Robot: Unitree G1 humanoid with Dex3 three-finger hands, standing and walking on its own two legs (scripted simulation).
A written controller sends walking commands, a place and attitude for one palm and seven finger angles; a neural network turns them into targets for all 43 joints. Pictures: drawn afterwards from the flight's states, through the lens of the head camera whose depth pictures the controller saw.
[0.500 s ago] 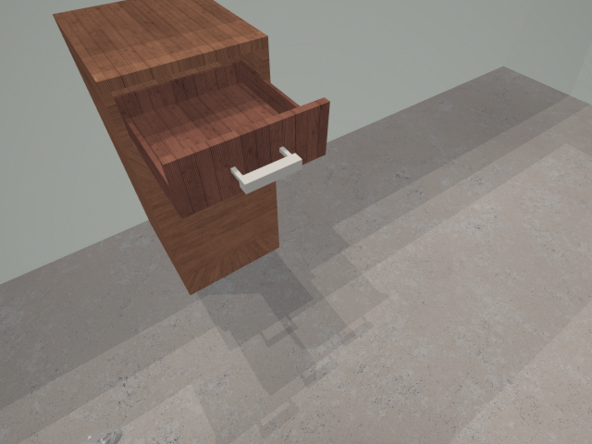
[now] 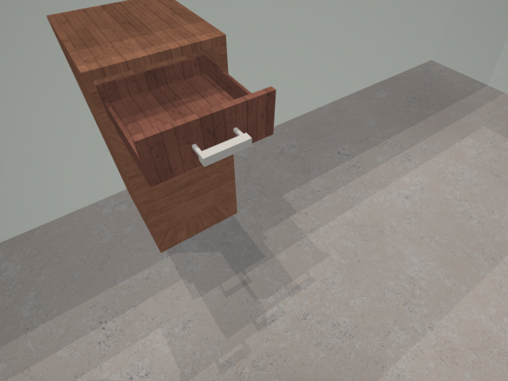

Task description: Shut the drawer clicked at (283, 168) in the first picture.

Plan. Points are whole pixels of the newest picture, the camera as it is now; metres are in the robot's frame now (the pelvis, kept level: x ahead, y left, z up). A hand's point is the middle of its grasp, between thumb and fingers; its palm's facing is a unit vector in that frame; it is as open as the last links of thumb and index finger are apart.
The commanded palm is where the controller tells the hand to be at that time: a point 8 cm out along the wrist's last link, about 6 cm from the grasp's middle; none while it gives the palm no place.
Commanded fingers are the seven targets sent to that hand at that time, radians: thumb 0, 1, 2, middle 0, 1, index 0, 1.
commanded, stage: stand and wait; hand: left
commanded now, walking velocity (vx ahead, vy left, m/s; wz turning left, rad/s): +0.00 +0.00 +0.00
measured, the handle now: (221, 144) +0.62 +0.12 +0.00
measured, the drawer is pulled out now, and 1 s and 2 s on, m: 0.28 0.28 0.28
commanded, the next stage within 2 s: look at it before walking up in 0.32 s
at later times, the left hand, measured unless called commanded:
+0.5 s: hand out of the picture +0.07 +0.25 -0.15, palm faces -0.02 -0.94 -0.33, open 7.4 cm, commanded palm none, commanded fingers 0.00 0.90 0.90 -0.20 -0.30 -0.20 -0.30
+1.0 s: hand out of the picture +0.05 +0.26 -0.16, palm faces -0.01 -0.95 -0.32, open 7.4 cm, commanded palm none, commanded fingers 0.00 0.90 0.90 -0.20 -0.30 -0.20 -0.30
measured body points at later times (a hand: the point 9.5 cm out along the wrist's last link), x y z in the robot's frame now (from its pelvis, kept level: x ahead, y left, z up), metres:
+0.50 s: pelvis -0.01 +0.00 +0.00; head -0.01 +0.00 +0.45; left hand +0.07 +0.29 -0.13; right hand +0.06 -0.29 -0.13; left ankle -0.02 +0.14 -0.74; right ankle -0.02 -0.10 -0.74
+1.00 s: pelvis -0.02 +0.01 +0.00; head -0.02 +0.02 +0.45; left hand +0.05 +0.31 -0.13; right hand +0.06 -0.28 -0.13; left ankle -0.02 +0.14 -0.74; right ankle -0.02 -0.10 -0.74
